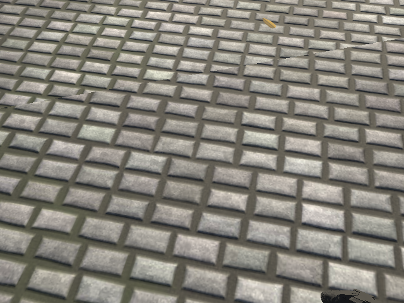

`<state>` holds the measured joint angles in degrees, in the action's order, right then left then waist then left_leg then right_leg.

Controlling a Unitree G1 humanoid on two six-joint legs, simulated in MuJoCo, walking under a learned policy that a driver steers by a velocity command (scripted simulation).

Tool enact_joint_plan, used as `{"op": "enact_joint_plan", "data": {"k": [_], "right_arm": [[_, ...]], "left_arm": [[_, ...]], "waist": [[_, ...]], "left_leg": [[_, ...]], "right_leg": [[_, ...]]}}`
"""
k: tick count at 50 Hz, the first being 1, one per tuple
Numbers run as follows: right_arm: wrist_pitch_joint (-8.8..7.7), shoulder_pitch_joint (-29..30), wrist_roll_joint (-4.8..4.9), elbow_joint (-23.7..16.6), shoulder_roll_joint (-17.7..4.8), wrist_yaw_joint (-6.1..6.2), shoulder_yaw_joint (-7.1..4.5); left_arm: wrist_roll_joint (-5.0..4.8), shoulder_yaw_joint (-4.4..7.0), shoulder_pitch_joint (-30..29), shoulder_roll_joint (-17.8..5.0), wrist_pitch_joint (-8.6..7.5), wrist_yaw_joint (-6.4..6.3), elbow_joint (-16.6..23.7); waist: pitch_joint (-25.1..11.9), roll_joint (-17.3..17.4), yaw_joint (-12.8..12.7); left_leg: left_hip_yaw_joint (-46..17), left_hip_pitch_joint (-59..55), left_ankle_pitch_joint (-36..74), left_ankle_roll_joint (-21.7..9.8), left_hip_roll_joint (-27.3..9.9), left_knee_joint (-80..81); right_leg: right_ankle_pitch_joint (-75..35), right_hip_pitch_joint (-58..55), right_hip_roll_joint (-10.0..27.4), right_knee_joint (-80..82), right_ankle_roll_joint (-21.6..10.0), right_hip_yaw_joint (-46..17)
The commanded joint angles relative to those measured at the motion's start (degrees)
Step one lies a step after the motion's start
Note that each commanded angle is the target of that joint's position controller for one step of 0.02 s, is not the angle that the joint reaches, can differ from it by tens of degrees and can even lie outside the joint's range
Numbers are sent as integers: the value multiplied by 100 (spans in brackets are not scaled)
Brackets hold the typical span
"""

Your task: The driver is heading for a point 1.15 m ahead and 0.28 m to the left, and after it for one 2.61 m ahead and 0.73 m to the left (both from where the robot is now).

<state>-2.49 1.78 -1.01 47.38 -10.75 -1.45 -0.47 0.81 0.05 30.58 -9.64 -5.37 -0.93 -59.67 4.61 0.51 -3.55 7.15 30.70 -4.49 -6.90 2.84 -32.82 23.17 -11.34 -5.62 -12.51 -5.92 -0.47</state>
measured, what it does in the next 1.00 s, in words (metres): walks ahead, turning left: left foot, then right foot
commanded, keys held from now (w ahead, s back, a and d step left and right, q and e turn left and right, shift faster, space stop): w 0.26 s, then no key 0.16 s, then q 0.58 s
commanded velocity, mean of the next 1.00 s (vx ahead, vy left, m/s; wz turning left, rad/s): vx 0.24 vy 0.00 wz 0.22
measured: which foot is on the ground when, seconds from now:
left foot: up 0.00-0.02, down 0.04-0.54, up 0.56-0.98, down 1.00-1.00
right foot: down 0.00-0.04, up 0.06-0.52, down 0.54-1.00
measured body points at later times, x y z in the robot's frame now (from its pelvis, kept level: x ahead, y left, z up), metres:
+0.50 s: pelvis +0.25 -0.01 +0.01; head +0.29 -0.01 +0.46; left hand +0.42 +0.20 -0.11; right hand +0.16 -0.23 -0.13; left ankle +0.15 +0.05 -0.72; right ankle +0.39 -0.10 -0.70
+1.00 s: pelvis +0.29 -0.01 +0.00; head +0.30 +0.02 +0.45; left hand +0.29 +0.27 -0.14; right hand +0.46 -0.23 -0.12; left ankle +0.25 +0.07 -0.72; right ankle +0.39 -0.09 -0.72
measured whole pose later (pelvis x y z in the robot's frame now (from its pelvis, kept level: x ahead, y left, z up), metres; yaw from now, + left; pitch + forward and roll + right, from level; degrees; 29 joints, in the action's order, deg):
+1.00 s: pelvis +0.29 -0.01 +0.00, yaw +17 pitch +0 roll -2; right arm 3.6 -12.0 -1.2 48.1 -12.3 -1.1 -3.4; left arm 1.7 3.1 12.0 -14.6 0.7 -2.2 -51.4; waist 1.3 -1.2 -0.2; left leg 3.7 16.5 -21.2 -3.1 -1.3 -36.3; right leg 10.1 20.1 5.8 -30.9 -2.5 17.5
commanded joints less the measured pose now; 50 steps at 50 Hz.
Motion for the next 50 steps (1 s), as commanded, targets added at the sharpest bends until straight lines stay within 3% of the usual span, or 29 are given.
{"op": "enact_joint_plan", "data": {"k": [1, 2, 3, 4, 5, 6, 8, 9, 10, 13, 15, 18, 22, 24, 25, 26, 27, 28, 29, 30, 31, 33, 34, 36, 42, 47, 49, 50], "right_arm": [[-101, -2347, -32, 508, -953, 178, -357], [-105, -3125, -154, 619, -1403, 244, -487], [-57, -2820, -137, 563, -1452, 178, -502], [-48, -2233, 79, 508, -1210, 102, -484], [-84, -1749, 100, 430, -867, 77, -393], [-143, -1619, 63, 489, -581, 57, -323], [-272, -1761, 21, 687, -374, 101, -224], [-349, -2001, 35, 813, -323, 94, -198], [-383, -2101, 42, 891, -511, 102, -232], [-397, -2367, 51, 997, -653, 93, -238], [-383, -2595, 67, 1071, -615, 100, -188], [-355, -2920, 58, 1209, -547, 139, -108], [-255, -3237, -10, 1375, -506, 232, -41], [-219, -3075, -44, 1352, -578, 281, -55], [-217, -2903, -30, 1298, -655, 297, -83], [-214, -2704, 47, 1248, -731, 290, -115], [-255, -2658, 158, 1066, -643, 294, -92], [-226, -3350, 357, 955, -83, 336, 2], [-100, -3424, 288, 1062, -521, 396, -140], [1, -3096, 107, 1032, -727, 392, -257], [69, -2766, -14, 952, -613, 341, -285], [251, -2556, -112, 830, -469, 235, -341], [337, -2699, -124, 856, -302, 217, -330], [450, -2727, -105, 804, -236, 222, -351], [653, -1816, -80, 233, -387, 114, -352], [637, -1632, -20, -113, -524, 26, -376], [569, -2002, -9, -80, -547, 25, -394], [501, -2159, -16, -46, -691, 42, -433]], "left_arm": [[12, 210, -356, -1086, -12, -44, 258], [2, 143, -294, -812, -21, -2, 410], [-120, 109, 483, -355, 12, 60, 365], [30, 204, 32, -884, 25, 44, 422], [47, 243, -560, -946, 0, 80, 598], [53, 245, -760, -849, -2, 104, 633], [138, 204, -634, -552, 141, 168, 588], [154, 202, -667, -487, 186, 181, 573], [153, 179, -647, -363, 230, 216, 611], [124, 208, -1512, -534, 298, 255, 894], [87, 193, -1974, -521, 302, 235, 1018], [9, 102, -2350, -330, 288, 198, 1063], [-3, 75, -2700, -401, 276, 103, 1057], [18, 118, -2447, -548, 218, 40, 975], [9, 164, -2061, -659, 170, -6, 844], [36, 209, -1537, -752, 81, -52, 682], [146, 309, -903, -1132, -17, -106, 549], [192, 434, -578, -1590, 26, -109, 615], [-71, 411, -744, -1318, 142, -53, 751], [-105, 340, -1138, -1040, 192, -36, 876], [-75, 273, -1582, -797, 224, -78, 949], [-40, 227, -1850, -631, 287, -210, 961], [29, 236, -1854, -661, 294, -230, 969], [46, 261, -1861, -730, 278, -232, 998], [86, 358, -1884, -1050, 380, -207, 1050], [92, 477, -1834, -1350, 536, -158, 1085], [71, 519, -1842, -1394, 603, -145, 1085], [103, 536, -1619, -1275, 668, -106, 1005]], "waist": [[-1047, -497, 1403], [-1669, 217, 1547], [-2010, 1191, 848], [-1266, 305, 827], [-539, 89, 670], [-53, -242, 478], [-8, -189, 154], [47, -148, 142], [-78, 76, 68], [128, 86, 194], [222, 38, 292], [-15, 281, 457], [-139, 550, 661], [-186, 610, 496], [-280, 610, 316], [-434, 433, 19], [-991, 88, -128], [-2002, -1105, 53], [-2598, -895, 3], [-1980, -388, 159], [-1286, -292, 294], [-560, -438, 534], [-518, -574, 586], [-668, -463, 670], [-722, -754, 481], [-782, -714, 363], [-761, -441, 534], [-608, 142, 576]], "left_leg": [[-335, -2937, -137, -409, -20, 527], [-1853, -4044, -991, -759, -1379, 591], [-4812, -4983, -1442, -1659, -2671, 1342], [-4588, -4177, -2239, -1629, -2435, 1886], [-3793, -3347, -2306, -1447, -2262, 2145], [-3247, -2560, -1690, -1214, -2025, 2379], [-2411, -1844, -787, -848, -1590, 2528], [-2102, -1729, 90, -734, -1443, 2484], [-1972, -1770, 115, -795, -1452, 2535], [-1565, -1869, 281, -671, -1257, 2778], [-1204, -2041, 1895, -476, -1142, 2583], [-682, -2262, 3692, -84, -900, 2075], [-799, -2938, 3989, -62, -994, 1561], [-1091, -3136, 4230, -150, -1131, 1071], [-1230, -3202, 4275, -137, -1120, 677], [-1199, -3081, 3883, -38, -971, -10], [-1151, -2265, 2459, 103, -778, -990], [-655, -792, -1644, 298, -18, -2870], [-757, -454, -3353, 351, 240, -3829], [-937, -317, -3057, 415, -10, -4069], [-915, -206, -2719, 471, -185, -3970], [-862, -542, -2208, 598, -420, -3641], [-736, -669, -2102, 648, -338, -3717], [-685, -648, -1971, 707, -323, -3582], [-439, -748, -1744, 629, -489, -2043], [-195, -1269, -2062, 426, -400, -1033], [-188, -2035, -1615, 245, -283, 70], [-788, -2311, -1403, 130, -483, 1012]], "right_leg": [[-6635, 1189, 1439, -3033, -14, -148], [-4028, 2198, 968, -4952, -51, 132], [621, 4208, -74, -6959, 126, 37], [117, 4775, 311, -6989, -23, -344], [-354, 4849, 569, -6690, -50, -345], [-534, 4602, 754, -6269, -42, -323], [-682, 3971, 972, -5705, 77, -318], [-753, 3865, 1002, -5565, 103, -251], [-796, 3931, 1011, -5395, 170, -154], [-1484, 4569, 1207, -4730, 329, 47], [-1872, 4682, 1156, -4072, 429, 238], [-2333, 4155, 852, -3126, 448, 542], [-2275, 3917, 561, -2480, 373, 568], [-1842, 3602, 458, -2146, 270, 402], [-1804, 3245, 389, -1770, 190, 324], [-2508, 2588, 440, -1022, 110, 280], [-4703, 1229, 1211, -1230, -59, -235], [-7803, -534, 3049, -1851, -989, -1655], [-7879, -382, 3348, -1657, -1474, -2031], [-6728, 429, 3048, -1267, -1362, -1572], [-5484, 1197, 2743, -898, -1153, -1210], [-3879, 2521, 2271, -298, -820, -504], [-3930, 2740, 2231, -293, -868, -325], [-3689, 2814, 2207, -282, -908, -48], [-1366, 2871, 2299, -57, -776, 235], [-639, 2752, 2591, -261, -591, 281], [-535, 3088, 2491, -754, -190, 595], [-235, 3416, 2219, -1521, 194, 929]]}}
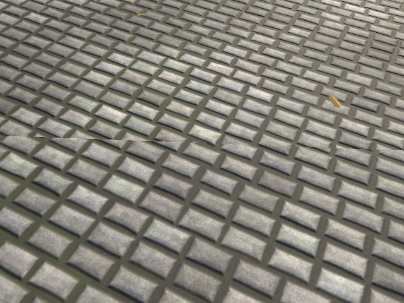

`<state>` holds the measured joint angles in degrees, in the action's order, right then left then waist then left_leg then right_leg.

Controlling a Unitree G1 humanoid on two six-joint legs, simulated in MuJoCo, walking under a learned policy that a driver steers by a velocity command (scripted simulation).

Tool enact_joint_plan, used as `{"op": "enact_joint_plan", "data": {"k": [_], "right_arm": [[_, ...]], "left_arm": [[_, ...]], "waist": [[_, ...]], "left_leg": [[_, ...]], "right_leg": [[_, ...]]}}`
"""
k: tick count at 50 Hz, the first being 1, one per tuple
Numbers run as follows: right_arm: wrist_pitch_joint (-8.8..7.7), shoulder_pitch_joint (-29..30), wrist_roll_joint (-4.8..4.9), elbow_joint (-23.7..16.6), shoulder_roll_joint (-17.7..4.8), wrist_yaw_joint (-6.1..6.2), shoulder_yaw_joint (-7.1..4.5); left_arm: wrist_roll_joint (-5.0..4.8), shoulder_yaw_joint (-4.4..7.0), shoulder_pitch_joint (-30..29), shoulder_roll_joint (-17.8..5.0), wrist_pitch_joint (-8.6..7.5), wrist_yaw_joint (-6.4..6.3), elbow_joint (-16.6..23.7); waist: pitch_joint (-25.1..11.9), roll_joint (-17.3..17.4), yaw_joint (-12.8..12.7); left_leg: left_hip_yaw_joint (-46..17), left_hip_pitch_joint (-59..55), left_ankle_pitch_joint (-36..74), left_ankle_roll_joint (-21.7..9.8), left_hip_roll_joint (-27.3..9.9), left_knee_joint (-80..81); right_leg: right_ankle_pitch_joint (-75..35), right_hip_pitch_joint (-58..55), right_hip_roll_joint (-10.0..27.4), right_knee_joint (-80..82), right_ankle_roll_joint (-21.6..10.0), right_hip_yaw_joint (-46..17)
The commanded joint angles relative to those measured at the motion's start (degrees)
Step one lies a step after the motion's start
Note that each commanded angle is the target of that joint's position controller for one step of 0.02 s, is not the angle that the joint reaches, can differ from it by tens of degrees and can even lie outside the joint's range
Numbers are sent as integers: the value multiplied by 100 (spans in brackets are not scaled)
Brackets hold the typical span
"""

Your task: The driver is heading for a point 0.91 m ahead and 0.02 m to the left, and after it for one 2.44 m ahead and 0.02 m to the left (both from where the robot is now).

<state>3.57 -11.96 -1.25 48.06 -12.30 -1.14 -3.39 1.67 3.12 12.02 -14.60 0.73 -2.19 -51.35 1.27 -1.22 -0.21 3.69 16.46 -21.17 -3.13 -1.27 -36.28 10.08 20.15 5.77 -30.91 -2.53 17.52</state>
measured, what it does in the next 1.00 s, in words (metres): steps on the spot, turning left: right foot, then left foot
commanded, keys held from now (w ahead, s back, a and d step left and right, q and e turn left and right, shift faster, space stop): q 0.36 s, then w+q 0.02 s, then w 0.12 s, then s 0.38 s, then s+e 0.02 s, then w+e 0.10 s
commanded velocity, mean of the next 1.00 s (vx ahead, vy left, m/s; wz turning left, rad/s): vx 0.01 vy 0.00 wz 0.33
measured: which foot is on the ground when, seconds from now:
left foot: down 0.00-0.50, up 0.52-0.86, down 0.88-1.00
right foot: down 0.00-0.00, up 0.02-0.48, down 0.50-0.90, up 0.92-1.00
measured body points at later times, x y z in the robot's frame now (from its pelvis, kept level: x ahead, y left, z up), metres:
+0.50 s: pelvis +0.00 +0.00 +0.01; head +0.02 +0.00 +0.46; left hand +0.05 +0.29 -0.10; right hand +0.14 -0.25 -0.12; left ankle -0.01 +0.09 -0.73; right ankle +0.01 -0.10 -0.72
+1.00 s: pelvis +0.00 +0.00 +0.01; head +0.02 +0.03 +0.46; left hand -0.02 +0.28 -0.13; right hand +0.19 -0.21 -0.10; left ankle -0.01 +0.10 -0.73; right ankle -0.01 -0.11 -0.68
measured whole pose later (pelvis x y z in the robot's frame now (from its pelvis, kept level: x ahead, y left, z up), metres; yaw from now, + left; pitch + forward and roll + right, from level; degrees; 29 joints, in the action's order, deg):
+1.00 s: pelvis +0.00 +0.00 +0.01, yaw +16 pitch -1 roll +0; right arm 2.0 -8.7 -1.3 46.6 -13.0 1.7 -1.3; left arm 0.5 2.9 13.1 -15.3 3.7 -0.8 -49.6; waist 4.9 -1.9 -1.4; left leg 1.4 12.9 -13.2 -2.7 1.6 -27.0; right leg 29.1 18.7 -2.5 -51.1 -2.5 -1.4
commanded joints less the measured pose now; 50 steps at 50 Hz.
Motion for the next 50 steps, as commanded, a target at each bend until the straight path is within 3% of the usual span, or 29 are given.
{"op": "enact_joint_plan", "data": {"k": [1, 2, 3, 4, 5, 6, 7, 9, 13, 18, 20, 22, 24, 25, 26, 27, 28, 29, 30, 33, 39, 41, 43, 44, 45, 46, 47, 49, 50], "right_arm": [[-146, -698, -31, -310, -1255, 80, -285], [-156, -848, -75, -287, -1608, 179, -388], [-168, -757, -74, -233, -1330, 259, -334], [-176, -392, -24, -302, -1161, 272, -283], [-177, -33, -9, -454, -1122, 249, -271], [-202, 107, 37, -557, -1000, 231, -237], [-229, 65, 65, -592, -901, 195, -209], [-283, -189, 92, -562, -938, 168, -226], [-284, -579, 60, -525, -1054, 209, -274], [-239, -576, 12, -616, -1228, 175, -335], [-219, -546, -10, -641, -1234, 134, -351], [-195, -367, -51, -671, -1176, 88, -337], [-169, -31, 7, -713, -1083, 94, -313], [-207, -8, 40, -753, -845, 141, -249], [-272, -274, 56, -776, -200, 184, -73], [-349, 103, -30, -919, -713, 220, -184], [-382, 116, -109, -837, -972, 214, -251], [-376, -214, -52, -624, -934, 157, -257], [-335, -504, -11, -458, -867, 128, -247], [-209, -504, 47, -373, -689, 91, -184], [-96, 78, 118, -430, -583, 138, -16], [-110, 49, 139, -400, -592, 170, 4], [-178, -96, 95, -351, -632, 205, 20], [-234, -97, 23, -388, -985, 234, -47], [-206, -151, 8, -439, -1511, 269, -176], [-224, -340, 139, -389, -985, 297, -19], [-247, -157, 52, -377, -760, 300, 76], [-188, 203, -82, -371, -885, 338, 29], [-199, 148, -74, -328, -953, 359, 8]], "left_arm": [[-33, 121, 390, -260, 117, 72, 388], [-6, 131, -359, -420, 169, -13, 650], [-68, 126, -460, -409, 199, 0, 689], [-121, 127, -266, -396, 179, 30, 608], [-74, 154, -146, -457, 134, 52, 533], [26, 180, -5, -526, 113, 81, 454], [47, 198, 70, -538, 108, 106, 436], [-7, 187, -9, -460, 122, 109, 516], [-60, 144, -308, -426, 169, 51, 718], [-112, 91, -455, -436, 133, 21, 933], [-93, 74, -355, -469, 84, 57, 975], [-84, 54, -244, -454, 32, 91, 1005], [-102, 18, 401, -298, -51, 74, 828], [-58, 53, 729, -478, -118, 19, 739], [20, 53, 918, -781, -193, -42, 810], [103, 220, 612, -1413, -202, -31, 825], [37, 143, 323, -1014, -239, -22, 821], [-70, 34, -89, -674, -288, 13, 893], [-83, -22, -317, -524, -319, 43, 969], [-102, -52, -127, -514, -333, 28, 849], [-128, 69, 503, -790, -38, 57, 523], [-135, 99, 444, -838, 37, 50, 474], [-171, 138, 302, -912, 87, 42, 444], [-169, 139, 461, -858, 67, 57, 482], [-197, 87, 691, -579, 76, 69, 563], [-182, 25, 520, -424, 209, 34, 516], [-169, 44, 265, -482, 274, 61, 517], [-84, 113, 126, -634, 276, 158, 486], [-21, 145, 120, -718, 264, 219, 501]], "waist": [[-72, 1981, 141], [458, 1612, 413], [437, 991, 201], [424, 854, -29], [230, 826, -144], [20, 853, -159], [-235, 729, -155], [-394, 567, -79], [-310, 782, 155], [-369, 781, 251], [-554, 773, 249], [-408, 889, 156], [-163, 676, -319], [-69, 173, -457], [-285, -1001, -365], [493, -1036, -319], [776, -272, -24], [628, -174, 244], [365, -301, 360], [-170, -638, 295], [-266, -897, -173], [-283, -805, -152], [-289, -520, 45], [-546, -54, -75], [-710, 1119, -183], [-1156, 1456, 248], [-813, 1017, 161], [-143, 947, 55], [4, 1085, 42]], "left_leg": [[-2886, -1049, 230, -710, -1695, 2402], [-3340, -105, 1272, -1278, -2117, 2550], [-2693, -27, 1500, -1231, -1704, 2352], [-2242, 46, 1470, -1038, -1330, 2253], [-2009, -190, 1582, -904, -1029, 2174], [-1862, -423, 2188, -919, -907, 2043], [-1824, -629, 2683, -952, -868, 1931], [-1914, -974, 3057, -1001, -887, 1811], [-2341, -1343, 2756, -1117, -931, 1773], [-2790, -1093, 2667, -1200, -903, 1644], [-3007, -875, 1008, -1206, -778, 1842], [-3195, -316, -561, -1126, -630, 2034], [-3037, 786, -1369, -783, -241, 1855], [-2679, 1575, -1705, -455, 135, 1279], [-1600, 1863, -1477, -114, 801, -604], [-1222, 2529, -1000, -33, 1164, -1035], [-1559, 2123, -530, 6, 745, -1479], [-1473, 1642, -241, 120, 701, -1611], [-1321, 1217, -111, 256, 715, -1781], [-904, 615, -75, 456, 688, -1795], [-326, 497, -125, 382, 470, -443], [-248, 306, 37, 278, 416, 114], [-364, -444, 1553, 141, 234, 1442], [-982, -1173, 3215, -27, -307, 1448], [-1897, -1744, 6353, -716, -1467, 1028], [-2245, -1276, 6067, -1480, -2114, 1354], [-2064, -866, 4389, -1512, -1946, 1726], [-1729, -581, 820, -1008, -1325, 2338], [-1744, -660, -214, -881, -1203, 2602]], "right_leg": [[2304, 1520, 116, -1296, 422, -245], [2477, 1772, -373, -2173, 496, -1165], [1946, 1587, -279, -2613, 480, -1592], [1424, 1504, -300, -2667, 436, -1707], [1073, 1509, -373, -2776, 367, -1758], [913, 1499, -427, -2987, 341, -1730], [891, 1422, -463, -3144, 344, -1759], [897, 1489, -464, -3124, 400, -1830], [1101, 1609, -505, -2410, 487, -1928], [1398, 1016, -678, -1663, 404, -1993], [1536, 573, -753, -1336, 327, -1925], [1684, -66, -857, -765, 193, -1820], [985, -1558, -925, 705, -33, -1661], [1280, -2321, -503, 1256, -153, -2129], [2556, -2647, 1076, 2065, -296, -3832], [2332, -1572, 1712, 2457, -892, -5236], [1241, -1157, 1506, 2221, -975, -4675], [-127, -1022, 1113, 1977, -862, -3892], [-1643, -1040, 811, 1734, -786, -3222], [-4872, -1305, 511, 1043, -784, -2235], [-5711, -2063, 569, 401, -902, -2327], [-5558, -2068, 619, 204, -898, -2478], [-4715, -1641, 504, -70, -598, -2470], [-3242, -1118, 275, -360, -337, -2355], [-288, -300, -460, -1189, -116, -1837], [2575, -489, -871, -1884, -24, -1819], [2658, -432, -793, -2441, -22, -2123], [2034, 193, -732, -2714, -17, -2026], [1788, 412, -681, -2635, 23, -2012]]}}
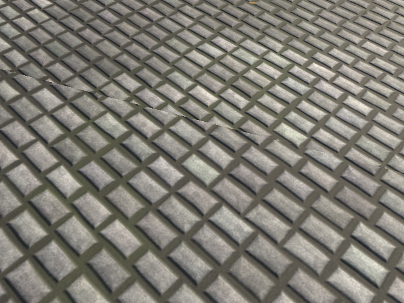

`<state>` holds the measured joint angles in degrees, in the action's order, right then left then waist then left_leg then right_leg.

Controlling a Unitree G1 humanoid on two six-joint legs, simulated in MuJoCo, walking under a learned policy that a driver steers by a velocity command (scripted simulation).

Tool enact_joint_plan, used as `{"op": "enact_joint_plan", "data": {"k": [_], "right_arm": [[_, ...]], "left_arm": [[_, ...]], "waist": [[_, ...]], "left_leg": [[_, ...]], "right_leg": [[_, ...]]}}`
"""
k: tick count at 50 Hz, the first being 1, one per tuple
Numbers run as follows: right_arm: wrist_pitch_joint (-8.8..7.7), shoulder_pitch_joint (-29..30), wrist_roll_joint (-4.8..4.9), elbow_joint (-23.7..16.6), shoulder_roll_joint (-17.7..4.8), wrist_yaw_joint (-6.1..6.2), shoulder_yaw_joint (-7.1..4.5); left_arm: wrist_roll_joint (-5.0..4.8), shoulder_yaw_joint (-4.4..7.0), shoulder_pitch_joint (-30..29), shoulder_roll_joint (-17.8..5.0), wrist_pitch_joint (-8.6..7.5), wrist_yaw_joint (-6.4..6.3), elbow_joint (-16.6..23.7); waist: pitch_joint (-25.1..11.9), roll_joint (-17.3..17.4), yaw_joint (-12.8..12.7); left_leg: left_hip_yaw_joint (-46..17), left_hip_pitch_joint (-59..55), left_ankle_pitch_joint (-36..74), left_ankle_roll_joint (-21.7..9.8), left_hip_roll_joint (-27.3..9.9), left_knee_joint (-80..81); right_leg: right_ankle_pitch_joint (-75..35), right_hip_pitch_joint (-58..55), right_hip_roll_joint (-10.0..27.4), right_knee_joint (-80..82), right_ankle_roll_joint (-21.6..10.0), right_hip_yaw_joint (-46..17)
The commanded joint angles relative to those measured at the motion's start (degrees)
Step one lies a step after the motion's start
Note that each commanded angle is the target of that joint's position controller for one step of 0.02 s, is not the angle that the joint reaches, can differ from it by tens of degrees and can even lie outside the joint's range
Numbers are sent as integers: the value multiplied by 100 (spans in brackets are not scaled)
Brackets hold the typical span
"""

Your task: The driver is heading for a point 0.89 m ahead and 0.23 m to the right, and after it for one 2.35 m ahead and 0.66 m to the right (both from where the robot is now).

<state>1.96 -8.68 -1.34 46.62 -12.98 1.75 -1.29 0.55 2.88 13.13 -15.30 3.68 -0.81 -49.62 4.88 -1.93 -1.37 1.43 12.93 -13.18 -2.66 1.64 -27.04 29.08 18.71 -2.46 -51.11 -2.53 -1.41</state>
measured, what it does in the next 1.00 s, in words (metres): walks ahead, turning right: right foot, then left foot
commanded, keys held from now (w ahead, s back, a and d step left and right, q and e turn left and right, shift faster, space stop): w+e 0.74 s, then w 0.18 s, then w+q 0.08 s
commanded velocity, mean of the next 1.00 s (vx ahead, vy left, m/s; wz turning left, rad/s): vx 0.40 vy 0.00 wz -0.43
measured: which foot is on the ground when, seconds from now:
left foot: down 0.00-0.30, up 0.32-0.76, down 0.78-1.00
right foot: up 0.00-0.28, down 0.30-0.80, up 0.82-1.00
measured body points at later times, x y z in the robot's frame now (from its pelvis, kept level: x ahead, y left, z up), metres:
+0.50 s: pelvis +0.07 -0.07 +0.01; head +0.08 -0.10 +0.46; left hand +0.12 +0.20 -0.11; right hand +0.14 -0.35 -0.12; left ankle +0.16 +0.07 -0.67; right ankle -0.01 -0.11 -0.74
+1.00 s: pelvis +0.35 -0.13 +0.00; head +0.38 -0.13 +0.45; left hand +0.56 +0.06 -0.13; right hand +0.27 -0.39 -0.12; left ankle +0.40 -0.06 -0.74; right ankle +0.27 -0.23 -0.66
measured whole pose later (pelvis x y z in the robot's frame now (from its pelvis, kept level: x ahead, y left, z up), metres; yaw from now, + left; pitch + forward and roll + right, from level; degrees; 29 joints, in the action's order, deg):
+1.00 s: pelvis +0.35 -0.13 +0.00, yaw -29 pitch +1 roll +1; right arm -5.2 -17.5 -1.2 49.8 -14.8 -0.7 -2.1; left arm 2.5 2.8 13.4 -16.2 -2.3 1.8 -47.8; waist 2.4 -2.1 0.7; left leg 3.9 11.6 -10.6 -3.8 3.4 -21.5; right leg 17.5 28.0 -0.2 -63.3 -4.0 -3.0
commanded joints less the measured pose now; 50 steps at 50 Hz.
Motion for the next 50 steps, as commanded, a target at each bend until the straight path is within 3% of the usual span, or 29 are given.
{"op": "enact_joint_plan", "data": {"k": [1, 4, 7, 11, 13, 14, 15, 16, 17, 18, 19, 21, 23, 24, 30, 34, 36, 37, 38, 39, 40, 41, 42, 43, 44, 45, 46, 48, 50], "right_arm": [[-49, -188, -48, -174, -934, 71, -217], [-189, -402, 13, -69, -1017, 53, -267], [-318, -441, -1, -15, -1104, 8, -326], [-365, -244, -10, -80, -1267, -83, -415], [-337, -27, 15, -134, -1329, -105, -459], [-311, 97, -7, -167, -1235, -109, -450], [-292, 223, -85, -228, -986, -140, -385], [-285, 420, -177, -381, -376, -210, -203], [-309, 774, -152, -770, -366, -239, -157], [-397, 748, -99, -785, -781, -302, -228], [-477, 458, -51, -586, -1030, -376, -295], [-511, 134, -169, -297, -1040, -403, -303], [-439, 225, -186, -303, -846, -410, -256], [-406, 312, -160, -359, -766, -401, -229], [-409, 1433, -93, -795, -633, -421, -122], [-473, 1894, -22, -1087, -646, -443, -58], [-510, 1441, 5, -1029, -770, -390, -83], [-531, 873, 17, -872, -903, -324, -139], [-563, -2, 38, -591, -1082, -239, -220], [-623, -898, -11, -389, -1227, -144, -283], [-665, -1771, -182, -363, -1619, -45, -363], [-604, -1469, -183, -311, -1926, -79, -442], [-566, -853, -85, -427, -1378, -144, -375], [-593, -490, -41, -475, -928, -172, -274], [-625, -431, -71, -375, -716, -194, -216], [-665, -500, -65, -247, -642, -191, -175], [-715, -588, -54, -146, -687, -194, -174], [-830, -912, 32, 66, -646, -255, -155], [-855, -1042, 87, 171, -696, -272, -156]], "left_arm": [[116, 171, 86, -631, -57, 142, 270], [128, 153, -92, -493, -134, 262, 339], [130, 126, -188, -392, -174, 353, 439], [58, 136, 26, -445, -196, 472, 480], [24, 130, 529, -390, -239, 483, 327], [32, 150, 1024, -412, -278, 458, 114], [57, 205, 1699, -561, -333, 401, -167], [134, 267, 2122, -956, -414, 324, -168], [110, 243, 1639, -1154, -433, 250, 93], [86, 270, 1120, -1162, -434, 183, 236], [48, 256, 804, -1068, -485, 182, 351], [-11, 231, 780, -919, -610, 165, 369], [-45, 189, 1167, -740, -718, 172, 193], [-66, 200, 1333, -765, -745, 172, 124], [-16, 196, 1896, -684, -741, 86, -70], [9, 226, 1921, -815, -731, 9, -103], [8, 246, 1588, -905, -736, -22, -37], [13, 266, 1355, -999, -749, -14, 22], [27, 278, 1286, -1052, -770, 20, 18], [0, 267, 1228, -982, -804, 55, 27], [5, 129, 1489, -416, -841, 72, 161], [-184, 94, 2260, -182, -811, 100, 218], [31, 124, 1946, -602, -747, 53, 31], [75, 129, 1376, -622, -737, 109, 73], [84, 103, 1074, -516, -738, 149, 142], [135, 103, 814, -471, -703, 196, 223], [155, 82, 958, -413, -646, 238, 210], [208, 56, 827, -356, -594, 267, 248], [261, 8, 365, -302, -586, 315, 412]], "waist": [[-273, 1192, 166], [-231, 871, 275], [-207, 897, 271], [-200, 1009, 104], [-198, 793, -200], [-185, 528, -399], [-126, -217, -631], [-84, -1496, -777], [262, -1348, -509], [611, -822, -199], [486, -474, 4], [178, -126, 85], [-32, -100, 8], [-52, -189, 0], [62, -324, -338], [100, -459, -417], [-22, -489, -123], [-265, -508, 141], [-775, -368, 468], [-1291, -195, 880], [-2181, 674, 972], [-2578, 2327, 343], [-1589, 1103, 242], [-927, 451, 256], [-585, 208, 204], [-413, 329, 140], [-479, 666, 36], [-466, 704, -13], [-350, 644, -17]], "left_leg": [[-1464, -456, -1471, -872, -1404, 1827], [-1406, -828, -1777, -893, -1581, 2017], [-1159, -672, -1903, -858, -1696, 2105], [-734, 141, -2211, -760, -1749, 2065], [-416, 718, -2521, -615, -1672, 1708], [-121, 1204, -2770, -477, -1450, 1128], [377, 1817, -2840, -290, -1049, -192], [912, 2845, -2406, -9, -324, -2438], [51, 3766, -1793, 33, -18, -2950], [-307, 3689, -1053, 42, -410, -3172], [-319, 3413, -441, 88, -515, -3081], [-212, 2930, 114, 216, -548, -2906], [-153, 2986, 465, 279, -496, -2949], [-131, 3068, 537, 318, -490, -2885], [46, 3272, 905, 491, -319, -1902], [67, 2699, 983, 323, -160, -980], [24, 1753, 917, 141, -49, -547], [54, 877, 692, 35, 117, -424], [145, -99, 583, -80, 248, -288], [-140, -1384, 633, -227, -150, -152], [-1865, -2564, -1067, -441, -1688, -29], [-4998, -3139, -1409, -1141, -2729, 1170], [-4671, -2255, -1864, -1126, -2483, 1329], [-3554, -1457, -1397, -1079, -2204, 1303], [-2780, -890, -572, -982, -1906, 1396], [-2150, -574, 54, -830, -1577, 1486], [-1864, -450, 554, -846, -1543, 1504], [-1607, -460, 1488, -981, -1437, 1531], [-1432, -502, 1612, -1092, -1375, 1738]], "right_leg": [[-205, 737, 110, -548, 88, -2], [-359, 991, 203, -164, 183, 133], [-455, 767, 322, 405, 122, 262], [-334, -246, 294, 1278, -153, 567], [-845, -1114, 186, 2005, -332, 819], [-821, -1731, 13, 2318, -412, 870], [-149, -2275, 176, 2878, -530, 302], [1320, -2569, 1685, 3711, -823, -2019], [2742, -1812, 2321, 4847, -1341, -4197], [2591, -1373, 2303, 5008, -1401, -3966], [1683, -1395, 1966, 4833, -1239, -3326], [-228, -1626, 1378, 4654, -977, -2246], [-1540, -1962, 1201, 4465, -889, -1848], [-2027, -2019, 1184, 4366, -917, -1748], [-3470, -2132, 1012, 4052, -1004, -1603], [-4365, -2164, 1102, 3777, -948, -1768], [-5002, -1976, 1112, 3549, -741, -1776], [-5836, -1788, 1031, 3087, -590, -1702], [-6446, -1798, 857, 2171, -479, -1532], [-5808, -1220, 578, 935, -376, -1336], [-3327, -431, 181, -805, -355, -1001], [30, 1041, -667, -2198, -183, -639], [-427, 1527, -149, -2556, -261, -725], [-939, 1449, 62, -2387, -256, -624], [-1127, 1319, 215, -2084, -258, -584], [-1163, 1202, 341, -1801, -265, -575], [-1146, 1035, 343, -1691, -223, -531], [-1091, 1116, 363, -1438, -164, -412], [-1338, 1494, 557, -969, -39, -115]]}}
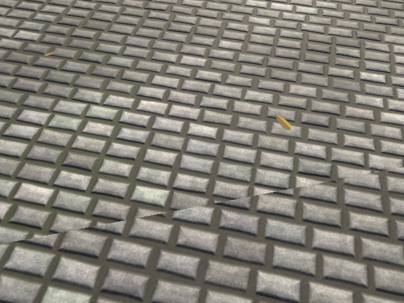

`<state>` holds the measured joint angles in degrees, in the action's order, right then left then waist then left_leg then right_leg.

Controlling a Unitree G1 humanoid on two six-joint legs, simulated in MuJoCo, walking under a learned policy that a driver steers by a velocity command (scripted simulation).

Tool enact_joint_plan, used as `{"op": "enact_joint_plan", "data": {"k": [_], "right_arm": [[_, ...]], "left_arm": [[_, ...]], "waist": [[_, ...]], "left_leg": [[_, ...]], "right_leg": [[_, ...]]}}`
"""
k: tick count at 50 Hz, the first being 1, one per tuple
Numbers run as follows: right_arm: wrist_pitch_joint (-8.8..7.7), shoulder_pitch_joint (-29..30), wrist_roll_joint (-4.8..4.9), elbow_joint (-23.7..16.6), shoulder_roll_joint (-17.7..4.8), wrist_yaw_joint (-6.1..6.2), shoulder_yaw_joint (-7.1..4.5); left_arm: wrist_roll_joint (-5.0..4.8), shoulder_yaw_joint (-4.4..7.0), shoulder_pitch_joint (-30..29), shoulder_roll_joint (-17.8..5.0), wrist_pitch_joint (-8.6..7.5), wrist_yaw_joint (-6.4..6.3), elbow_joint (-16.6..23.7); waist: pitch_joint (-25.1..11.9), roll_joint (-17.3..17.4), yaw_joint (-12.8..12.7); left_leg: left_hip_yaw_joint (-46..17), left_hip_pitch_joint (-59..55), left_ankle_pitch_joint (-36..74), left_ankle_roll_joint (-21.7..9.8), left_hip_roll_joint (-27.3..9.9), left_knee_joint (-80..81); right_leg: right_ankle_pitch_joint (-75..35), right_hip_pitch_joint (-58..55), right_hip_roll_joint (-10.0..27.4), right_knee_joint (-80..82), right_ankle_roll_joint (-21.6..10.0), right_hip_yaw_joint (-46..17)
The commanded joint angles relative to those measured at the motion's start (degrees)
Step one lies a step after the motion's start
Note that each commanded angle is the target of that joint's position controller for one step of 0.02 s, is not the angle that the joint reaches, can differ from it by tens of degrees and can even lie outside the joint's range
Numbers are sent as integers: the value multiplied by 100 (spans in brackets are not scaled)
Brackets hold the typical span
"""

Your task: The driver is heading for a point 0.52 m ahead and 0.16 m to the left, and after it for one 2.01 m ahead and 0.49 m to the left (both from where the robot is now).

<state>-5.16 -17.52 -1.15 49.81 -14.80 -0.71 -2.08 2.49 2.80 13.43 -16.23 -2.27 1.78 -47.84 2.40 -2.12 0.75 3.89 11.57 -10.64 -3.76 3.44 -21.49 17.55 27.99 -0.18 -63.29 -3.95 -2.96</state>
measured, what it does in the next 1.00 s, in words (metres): walks ahead, turning left: right foot, then left foot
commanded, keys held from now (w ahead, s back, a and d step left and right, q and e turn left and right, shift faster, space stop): w+q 0.96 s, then w+e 0.04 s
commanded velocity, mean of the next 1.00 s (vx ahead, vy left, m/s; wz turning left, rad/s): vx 0.50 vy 0.00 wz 0.44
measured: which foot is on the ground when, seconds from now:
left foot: down 0.00-0.28, up 0.30-0.78, down 0.80-1.00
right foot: up 0.00-0.26, down 0.28-0.78, up 0.80-1.00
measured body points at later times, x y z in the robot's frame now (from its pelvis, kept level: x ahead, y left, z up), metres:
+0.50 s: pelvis +0.26 -0.03 +0.00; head +0.29 -0.04 +0.45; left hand +0.26 +0.25 -0.11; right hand +0.41 -0.27 -0.13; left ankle +0.24 +0.11 -0.66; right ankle +0.27 -0.11 -0.74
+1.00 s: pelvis +0.48 +0.11 +0.00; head +0.50 +0.14 +0.44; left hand +0.45 +0.40 -0.12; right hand +0.68 -0.09 -0.12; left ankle +0.47 +0.15 -0.74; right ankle +0.58 -0.03 -0.66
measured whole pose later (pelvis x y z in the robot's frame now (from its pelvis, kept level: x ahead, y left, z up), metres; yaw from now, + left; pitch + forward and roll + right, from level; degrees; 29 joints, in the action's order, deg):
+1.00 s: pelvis +0.48 +0.11 +0.00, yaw +32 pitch +0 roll +0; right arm -1.3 -17.4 -0.1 46.6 -15.5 -0.3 -3.9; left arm 2.2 2.2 11.4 -14.9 -2.1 0.4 -42.7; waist 3.6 -1.1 0.2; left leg 0.5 12.6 -10.6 -7.7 8.0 -23.2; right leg 18.1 31.2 6.4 -64.0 1.6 -0.9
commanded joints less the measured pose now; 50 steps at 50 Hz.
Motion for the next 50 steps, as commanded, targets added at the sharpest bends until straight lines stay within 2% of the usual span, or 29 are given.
{"op": "enact_joint_plan", "data": {"k": [1, 4, 8, 10, 12, 13, 14, 15, 16, 17, 18, 20, 24, 27, 30, 34, 35, 37, 38, 39, 40, 41, 42, 43, 44, 45, 46, 47, 50], "right_arm": [[-124, -266, 74, -87, -507, -21, -72], [-57, -512, 87, 37, -579, -1, -97], [9, -892, 75, 165, -773, 15, -159], [46, -918, 55, 183, -828, 34, -182], [81, -781, 60, 151, -919, 57, -222], [80, -774, 91, 126, -830, 47, -209], [50, -614, 142, -150, -546, 38, -142], [91, -1222, 278, -336, 3, 73, -43], [205, -1064, 98, -196, -599, 129, -180], [236, -725, 49, -221, -606, 85, -223], [252, -544, 46, -260, -452, 38, -209], [384, -529, -53, -265, -350, -55, -229], [548, 1, -80, -526, -241, -185, -230], [570, 602, -89, -778, -200, -250, -198], [547, 1217, -81, -1021, -110, -327, -108], [541, 1833, -111, -1315, -176, -394, -71], [540, 1879, -128, -1361, -207, -391, -80], [540, 1664, -150, -1353, -297, -338, -132], [519, 1231, -155, -1247, -375, -294, -184], [469, 437, -167, -1007, -491, -230, -270], [430, -577, -217, -691, -823, -128, -417], [434, -484, -168, -751, -1531, -39, -578], [502, -743, 9, -913, -1651, 0, -617], [530, -555, 33, -767, -1478, 65, -575], [504, -321, 71, -717, -1155, 100, -492], [454, -74, 60, -727, -950, 113, -428], [414, 129, 121, -758, -782, 111, -372], [349, 154, 120, -773, -759, 87, -348], [189, -26, 118, -630, -728, 41, -318]], "left_arm": [[70, -21, -9, -162, -1, 71, 357], [11, -160, -862, 25, -40, 108, 638], [-81, -193, -1430, -80, -86, 44, 818], [-98, -166, -1467, -181, -123, -14, 880], [-86, -91, -813, -321, -196, -88, 712], [-10, 4, -101, -551, -271, -162, 498], [132, 128, 890, -1030, -317, -257, 431], [137, 249, 955, -1490, -212, -280, 436], [6, 182, 680, -973, -138, -260, 485], [-30, 59, 267, -506, -152, -243, 548], [-39, 13, 48, -299, -193, -218, 539], [-75, -21, 45, -154, -278, -236, 445], [-145, 60, 378, -274, -439, -222, 251], [-131, 71, 623, -266, -421, -225, 113], [-128, 91, 682, -354, -399, -223, 57], [-134, 150, 1038, -574, -310, -269, -100], [-132, 161, 1105, -625, -265, -285, -138], [-131, 202, 1131, -817, -184, -317, -186], [-126, 228, 1134, -928, -126, -328, -204], [-133, 240, 1080, -992, -65, -330, -171], [-127, 219, 1015, -928, -51, -319, -51], [-163, 43, 1199, -130, -80, -202, 385], [-140, 134, 512, -605, -147, -171, 670], [-184, 129, 23, -616, -216, -150, 830], [-206, 86, 103, -556, -292, -170, 766], [-147, 89, 227, -522, -281, -185, 673], [-39, 88, 425, -495, -174, -182, 624], [16, 82, 556, -457, -56, -171, 611], [-6, 50, 443, -279, 134, -100, 607]], "waist": [[-12, 625, -176], [119, 611, -7], [31, 633, 187], [1, 679, 145], [-212, 629, -209], [-625, 343, -488], [-1436, -285, -896], [-1962, -1397, -574], [-1452, -581, -513], [-709, -163, -365], [-372, -135, -256], [-154, -362, -58], [-116, -267, -1], [41, -191, -72], [192, -250, -181], [351, -223, -358], [345, -232, -359], [103, -337, -200], [-171, -363, 8], [-636, -251, 359], [-1221, 188, 818], [-1665, 1585, 398], [-2074, 1065, 765], [-1207, 672, 668], [-641, 339, 407], [-401, 108, 113], [-359, 83, -116], [-398, 297, -219], [-297, 256, -287]], "left_leg": [[-1578, -356, 1472, -1005, -1489, 1250], [-1242, -134, 1652, -881, -1188, 1257], [-1380, -370, 2189, -763, -1258, 901], [-1575, -543, 2303, -691, -1345, 613], [-1625, -483, 2617, -539, -1245, -112], [-1395, -175, 2500, -415, -928, -1100], [-1062, 669, 1070, -264, -555, -2694], [-492, 2244, -2046, -113, 142, -4189], [-705, 2685, -1884, -162, -214, -4796], [-802, 2738, -1363, -171, -430, -4823], [-777, 2606, -1019, -125, -590, -4670], [-709, 2319, -770, -14, -742, -4488], [-630, 2704, -225, 118, -802, -4400], [-516, 3046, 336, 187, -812, -3856], [-244, 2733, 962, 146, -782, -2761], [183, 2445, 630, -118, -657, -1841], [278, 2344, 398, -210, -576, -1697], [501, 1759, -223, -443, -226, -1529], [553, 1258, -510, -583, 3, -1453], [507, 308, -500, -737, 234, -1131], [-216, -1212, -670, -982, -102, -748], [-3152, -2992, -1226, -1664, -1933, -378], [-4909, -3185, -951, -2018, -2375, 474], [-3869, -2735, -282, -1858, -2230, 520], [-3205, -1857, 641, -1668, -2046, 529], [-2712, -1257, 1316, -1443, -1714, 546], [-2375, -744, 1594, -1319, -1472, 686], [-2272, -435, 1973, -1370, -1402, 712], [-1717, -178, 2060, -1226, -1065, 934]], "right_leg": [[-376, 705, 401, 605, 192, 166], [-1017, 438, 346, 1868, 409, 424], [-1403, -51, 120, 2707, 461, 520], [-1147, -310, 60, 2959, 387, 454], [-964, -1295, -105, 3528, 249, 459], [-964, -2344, 67, 3787, 86, 270], [-61, -3629, 1430, 3999, -235, -1089], [436, -4542, 2761, 4594, -805, -3212], [1075, -3924, 2581, 4769, -883, -3424], [908, -3249, 2272, 4877, -753, -2574], [149, -2738, 2002, 5043, -633, -1842], [-739, -2212, 1624, 5228, -401, -867], [-1962, -2311, 1581, 5368, -477, -59], [-2407, -2436, 1477, 5379, -456, 530], [-2305, -2326, 1408, 5392, -395, 983], [-2727, -2800, 1594, 5216, -326, 1316], [-3124, -2978, 1630, 5047, -293, 1407], [-4909, -3227, 1651, 4285, -210, 1638], [-5609, -3285, 1645, 3538, -192, 1723], [-5524, -3037, 1582, 2416, -125, 1815], [-4175, -1985, 1432, 795, 68, 1868], [982, 629, 514, -1224, 419, 1699], [1355, 1470, -21, -2038, 502, 411], [729, 1959, 344, -1908, 425, 132], [244, 1650, 550, -1360, 407, 182], [111, 1241, 695, -891, 416, 155], [56, 784, 749, -630, 473, 117], [130, 476, 746, -452, 534, 111], [-283, 427, 703, 327, 618, 303]]}}
Velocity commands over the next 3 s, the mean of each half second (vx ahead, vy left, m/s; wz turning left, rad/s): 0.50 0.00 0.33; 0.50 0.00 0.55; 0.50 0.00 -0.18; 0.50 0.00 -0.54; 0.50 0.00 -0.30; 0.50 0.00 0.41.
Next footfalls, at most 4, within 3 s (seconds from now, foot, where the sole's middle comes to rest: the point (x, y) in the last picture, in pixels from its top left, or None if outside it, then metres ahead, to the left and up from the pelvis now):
0.28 right None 0.31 -0.11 -0.78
0.80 left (151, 293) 0.51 0.17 -0.78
1.52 right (149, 190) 0.98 0.22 -0.89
1.98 left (106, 148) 1.21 0.44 -0.89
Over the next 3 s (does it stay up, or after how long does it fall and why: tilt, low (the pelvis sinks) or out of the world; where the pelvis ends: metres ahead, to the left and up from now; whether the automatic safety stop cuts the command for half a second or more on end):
stays up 1.56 0.32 -0.14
